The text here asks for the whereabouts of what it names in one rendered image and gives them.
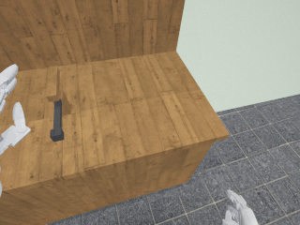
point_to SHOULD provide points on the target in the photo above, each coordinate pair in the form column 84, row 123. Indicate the left robot hand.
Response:
column 13, row 134

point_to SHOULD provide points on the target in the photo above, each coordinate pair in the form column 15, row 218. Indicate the right robot hand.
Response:
column 244, row 215

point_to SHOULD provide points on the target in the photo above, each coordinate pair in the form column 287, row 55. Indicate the tap lever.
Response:
column 57, row 134

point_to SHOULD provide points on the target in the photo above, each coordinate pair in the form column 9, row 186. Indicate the counter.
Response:
column 134, row 119

